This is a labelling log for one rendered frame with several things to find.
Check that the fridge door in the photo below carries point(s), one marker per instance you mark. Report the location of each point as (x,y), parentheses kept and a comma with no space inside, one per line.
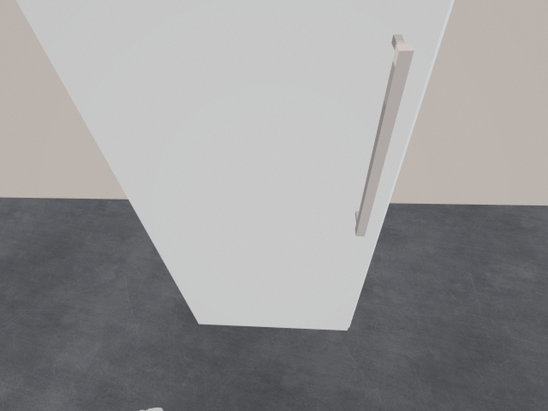
(241,132)

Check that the handle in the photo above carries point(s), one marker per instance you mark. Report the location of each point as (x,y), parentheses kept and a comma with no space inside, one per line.
(392,99)

